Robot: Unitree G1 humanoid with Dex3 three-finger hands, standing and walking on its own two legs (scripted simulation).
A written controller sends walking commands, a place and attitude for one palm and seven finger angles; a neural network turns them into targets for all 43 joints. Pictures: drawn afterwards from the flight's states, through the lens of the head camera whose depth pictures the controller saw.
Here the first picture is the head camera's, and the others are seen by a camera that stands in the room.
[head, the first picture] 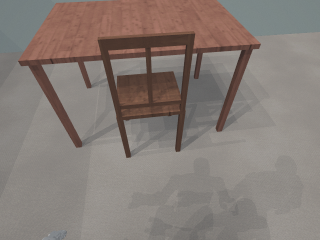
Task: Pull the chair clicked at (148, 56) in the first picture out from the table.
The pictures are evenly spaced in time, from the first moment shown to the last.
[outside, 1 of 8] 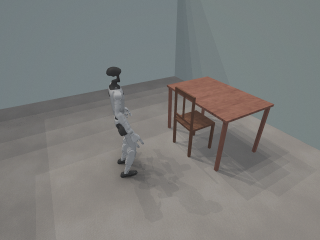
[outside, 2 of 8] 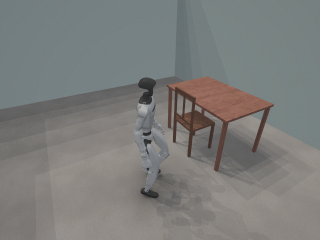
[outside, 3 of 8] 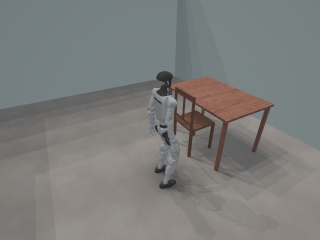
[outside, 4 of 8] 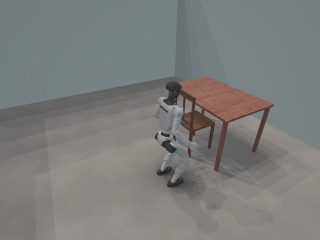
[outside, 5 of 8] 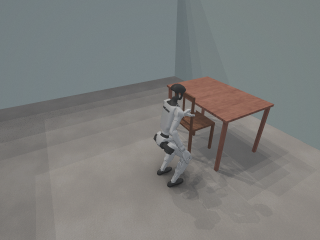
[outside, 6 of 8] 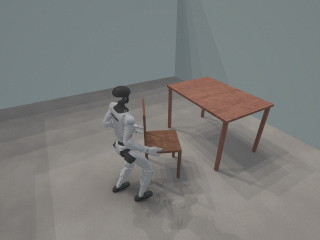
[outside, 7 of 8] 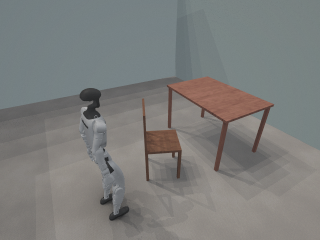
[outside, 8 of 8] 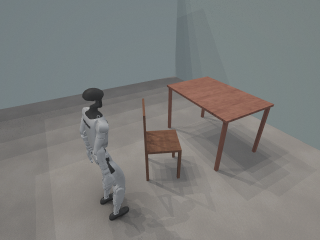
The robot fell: no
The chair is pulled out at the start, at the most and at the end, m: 0.00 0.62 0.62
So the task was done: yes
